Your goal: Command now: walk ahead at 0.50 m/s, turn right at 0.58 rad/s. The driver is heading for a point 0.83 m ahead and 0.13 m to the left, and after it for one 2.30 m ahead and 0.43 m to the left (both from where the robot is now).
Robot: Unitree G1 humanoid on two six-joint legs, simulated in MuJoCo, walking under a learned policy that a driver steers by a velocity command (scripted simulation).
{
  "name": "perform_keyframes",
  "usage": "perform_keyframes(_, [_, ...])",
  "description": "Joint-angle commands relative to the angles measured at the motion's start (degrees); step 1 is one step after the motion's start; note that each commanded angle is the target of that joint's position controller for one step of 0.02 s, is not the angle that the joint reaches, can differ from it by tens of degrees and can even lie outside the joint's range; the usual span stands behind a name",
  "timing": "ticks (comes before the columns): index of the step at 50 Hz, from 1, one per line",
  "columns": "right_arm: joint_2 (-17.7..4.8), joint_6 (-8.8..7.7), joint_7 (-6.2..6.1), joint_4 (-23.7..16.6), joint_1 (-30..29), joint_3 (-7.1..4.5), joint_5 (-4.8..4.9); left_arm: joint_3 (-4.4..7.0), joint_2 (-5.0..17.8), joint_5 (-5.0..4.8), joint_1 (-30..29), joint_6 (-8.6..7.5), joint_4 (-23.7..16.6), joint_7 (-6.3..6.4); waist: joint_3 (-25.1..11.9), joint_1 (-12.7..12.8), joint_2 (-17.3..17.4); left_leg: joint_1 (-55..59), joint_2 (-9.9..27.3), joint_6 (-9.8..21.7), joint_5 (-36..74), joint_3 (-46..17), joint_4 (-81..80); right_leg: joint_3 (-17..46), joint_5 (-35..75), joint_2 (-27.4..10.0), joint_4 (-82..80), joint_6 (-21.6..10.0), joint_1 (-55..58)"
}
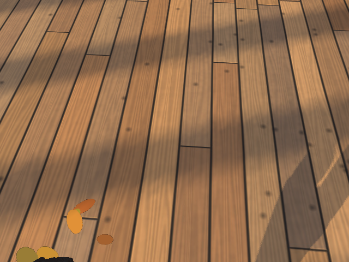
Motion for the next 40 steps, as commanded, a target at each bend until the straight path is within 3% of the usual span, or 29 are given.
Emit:
perform_keyframes(1, [-7.52,-3.37,-0.29,-7.77,-5.01,-1.21,-0.61,2.43,7.64,0.05,8.32,-1.11,-1.85,0.58,-9.54,4.01,0.05,-28.80,2.67,1.37,7.23,-6.29,4.49,28.80,6.99,-16.49,-19.63,-11.89,29.69])
perform_keyframes(3, [-7.81,-1.77,-0.26,-7.66,-2.65,-1.85,-1.52,1.90,6.28,0.88,4.84,-1.30,-3.16,0.83,-7.74,0.64,-1.41,-21.76,4.08,0.34,10.12,-6.62,-0.27,24.21,13.18,-13.70,-22.22,-11.22,20.12])
perform_keyframes(5, [-6.10,-0.64,-0.35,-7.98,-3.01,-1.57,-2.18,2.12,7.05,0.56,5.49,-1.73,-2.35,1.34,-6.63,0.07,-1.13,-20.45,3.50,-1.35,12.15,-5.33,-4.50,20.91,18.27,-12.51,-23.30,-11.69,15.56])
perform_keyframes(8, [-4.16,-0.25,-0.52,-10.00,-9.40,-0.82,-2.49,2.49,8.45,0.27,8.44,-1.57,-0.82,2.50,-4.40,1.94,-1.98,-21.67,1.81,-2.96,21.41,-4.48,-15.38,17.46,18.78,-10.06,-23.43,-10.13,13.07])
perform_keyframes(10, [-2.69,-0.54,0.15,-9.89,-12.18,-0.07,-2.10,1.97,7.35,0.15,9.65,-1.42,0.30,2.87,-4.51,3.67,-3.73,-19.33,0.81,-2.59,30.09,-3.58,-25.42,13.82,16.26,-8.42,-23.07,-7.77,13.82])
perform_keyframes(13, [-2.45,-1.12,1.34,-10.77,-17.29,0.39,-1.00,1.76,7.98,0.17,13.03,-1.73,2.34,2.76,-3.18,6.82,-4.75,-16.87,-0.07,-1.22,37.24,-2.49,-32.56,13.95,10.89,-10.39,-23.29,-6.74,15.78])
perform_keyframes(17, [-4.23,-1.45,2.51,-13.21,-21.28,0.09,-0.47,1.90,8.97,0.42,15.79,-1.51,4.83,2.67,-0.85,8.13,-4.47,-24.14,-0.29,2.70,29.02,-2.76,-36.07,16.14,15.22,-15.83,-20.31,-6.27,27.73])
perform_keyframes(19, [-4.53,-1.45,3.11,-13.53,-19.77,-0.03,-0.32,2.08,9.52,0.44,15.26,-1.04,5.52,2.97,-1.02,6.87,-4.91,-23.30,-1.12,4.73,23.69,-2.05,-37.04,15.03,22.52,-16.88,-17.90,-4.96,31.30])
perform_keyframes(20, [-5.23,-1.39,3.19,-13.03,-16.93,-0.40,-0.31,2.16,9.98,0.53,13.99,-0.84,5.39,3.11,-2.73,5.18,-5.34,-18.69,-2.71,5.88,21.53,-0.70,-37.45,13.35,31.74,-16.19,-15.08,-4.05,31.50])
perform_keyframes(21, [-6.34,-1.31,3.07,-11.65,-11.51,-1.17,-0.42,2.12,10.20,0.66,12.61,-0.54,5.12,3.27,-6.49,2.07,-5.09,-10.28,-5.12,7.30,22.37,1.36,-38.63,10.74,42.55,-14.40,-9.12,-2.98,30.77])
perform_keyframes(22, [-8.49,-1.16,2.81,-9.65,-3.41,-2.28,-0.68,1.67,9.46,0.99,11.76,-0.37,4.49,3.54,-11.98,-1.82,-3.52,2.22,-4.81,9.40,25.86,-0.15,-38.50,7.73,45.99,-11.69,1.17,-1.30,26.71])
perform_keyframes(23, [-13.01,-0.93,2.55,-8.95,4.99,-3.37,-0.97,0.59,7.05,2.46,13.77,-0.75,2.86,3.85,-19.58,-3.42,4.77,19.94,5.82,14.72,29.89,-15.78,-37.45,4.71,27.67,-7.33,19.44,1.39,13.13])
perform_keyframes(24, [-14.41,-0.72,2.97,-7.82,7.17,-3.76,-0.47,-0.74,2.62,2.00,19.43,-2.02,2.67,3.09,-23.32,-0.38,18.51,35.69,15.28,22.83,16.70,-42.51,-45.25,5.26,-17.28,2.08,35.73,5.29,-8.71])
perform_keyframes(25, [-9.37,-0.40,2.77,-8.11,7.31,-2.61,0.57,-0.23,7.21,0.80,14.71,-3.21,2.34,2.44,-20.04,-3.01,11.83,35.46,14.47,20.39,5.74,-44.94,-49.31,10.80,-18.28,-1.05,39.76,4.63,-15.93])
perform_keyframes(26, [-7.89,0.04,2.35,-9.15,3.49,-2.17,0.08,0.17,8.64,-0.39,8.35,-4.01,0.53,1.96,-11.90,-3.21,7.00,28.03,12.91,18.20,7.77,-37.74,-50.49,9.84,-12.98,-3.36,38.68,4.28,-18.70])
perform_keyframes(27, [-7.76,0.40,2.20,-10.05,0.95,-2.01,-0.55,-0.08,7.91,0.36,5.26,-4.54,-0.18,2.02,-7.95,-2.02,1.27,20.73,10.84,17.26,13.95,-32.68,-51.28,8.81,-9.64,-5.18,35.41,4.25,-17.39])
perform_keyframes(28, [-7.23,0.63,2.08,-10.70,-0.67,-1.79,-0.81,0.17,7.47,1.60,4.62,-4.70,-0.57,2.19,-5.69,-0.26,-1.13,15.27,9.08,17.06,19.64,-29.55,-52.43,8.46,-7.30,-6.53,31.20,4.78,-15.25])
perform_keyframes(29, [-7.04,0.65,1.87,-11.20,-1.65,-1.64,-1.21,0.31,7.10,2.00,5.65,-4.54,-0.84,2.29,-5.87,1.52,0.99,11.93,7.65,17.21,24.45,-27.60,-53.29,8.47,-6.17,-7.42,28.48,5.43,-12.01])
perform_keyframes(32, [-7.04,0.64,1.22,-10.92,-1.69,-1.71,-0.66,0.10,5.50,2.32,6.45,-3.36,-0.56,2.83,-5.52,2.85,3.37,6.57,5.10,17.33,31.31,-22.17,-54.62,6.59,-4.83,-7.53,21.64,7.91,-9.75])
perform_keyframes(34, [-8.57,0.82,0.52,-10.16,-0.14,-2.22,-0.37,-0.29,4.43,2.36,2.69,-2.94,-1.55,3.17,-4.41,1.88,3.28,4.14,3.91,16.71,33.14,-19.82,-55.04,5.88,0.97,-6.81,14.93,9.30,-10.01])
perform_keyframes(37, [-8.89,1.54,-0.30,-8.89,2.41,-2.38,0.12,-0.81,2.96,2.06,-3.79,-3.29,-2.62,2.91,-4.07,-0.46,4.41,2.09,1.20,13.86,31.03,-17.49,-53.86,5.81,11.93,-4.72,3.24,9.77,-6.22])
perform_keyframes(40, [-8.88,2.23,-0.71,-7.68,5.36,-2.43,0.44,-0.76,3.17,1.34,-9.05,-3.99,-3.60,2.16,-3.95,-2.36,5.24,3.12,1.43,12.65,27.94,-19.75,-51.98,5.94,16.05,-2.58,-3.66,9.40,-2.88])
